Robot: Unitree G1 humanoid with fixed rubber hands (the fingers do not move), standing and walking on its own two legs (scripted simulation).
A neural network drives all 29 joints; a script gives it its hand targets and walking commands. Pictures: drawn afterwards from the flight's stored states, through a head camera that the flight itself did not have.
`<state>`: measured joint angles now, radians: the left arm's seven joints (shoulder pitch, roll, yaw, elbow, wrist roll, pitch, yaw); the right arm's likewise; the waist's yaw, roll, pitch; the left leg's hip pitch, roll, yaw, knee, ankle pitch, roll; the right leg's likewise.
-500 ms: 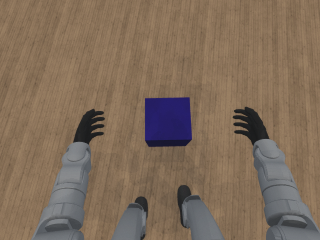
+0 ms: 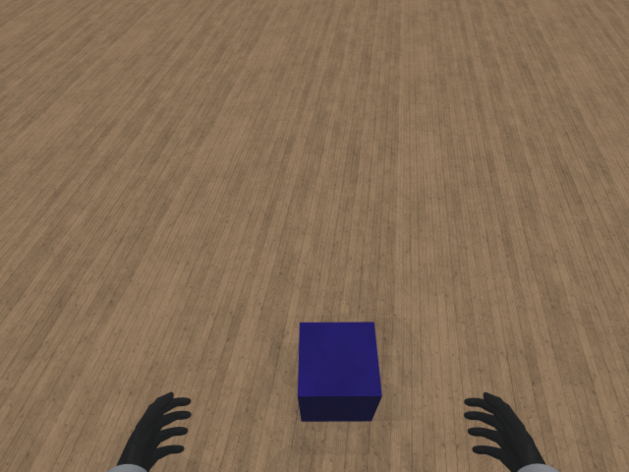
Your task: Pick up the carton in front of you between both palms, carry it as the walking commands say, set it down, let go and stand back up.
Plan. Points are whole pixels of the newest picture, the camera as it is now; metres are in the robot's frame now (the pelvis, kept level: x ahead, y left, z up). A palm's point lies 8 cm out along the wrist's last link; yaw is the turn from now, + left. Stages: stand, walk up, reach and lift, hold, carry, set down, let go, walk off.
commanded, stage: let go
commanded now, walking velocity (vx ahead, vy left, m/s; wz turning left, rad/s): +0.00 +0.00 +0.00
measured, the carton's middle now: (336, 373) +0.47 -0.04 -0.65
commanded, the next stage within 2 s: stand in 0.36 s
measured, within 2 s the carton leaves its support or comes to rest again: neither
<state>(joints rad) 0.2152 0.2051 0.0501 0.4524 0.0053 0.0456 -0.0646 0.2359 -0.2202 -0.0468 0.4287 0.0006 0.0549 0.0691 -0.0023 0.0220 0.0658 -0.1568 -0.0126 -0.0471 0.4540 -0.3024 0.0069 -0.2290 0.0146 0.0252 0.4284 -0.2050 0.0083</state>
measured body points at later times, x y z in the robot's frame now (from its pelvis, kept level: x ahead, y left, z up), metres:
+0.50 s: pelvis +0.01 -0.01 -0.01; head +0.02 -0.01 +0.44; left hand +0.17 +0.26 -0.09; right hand +0.18 -0.28 -0.09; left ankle -0.04 +0.11 -0.74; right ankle +0.01 -0.13 -0.74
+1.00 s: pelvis +0.02 -0.01 +0.00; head +0.03 -0.01 +0.45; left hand +0.16 +0.29 -0.10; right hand +0.16 -0.30 -0.10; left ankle -0.04 +0.11 -0.74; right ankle +0.01 -0.13 -0.74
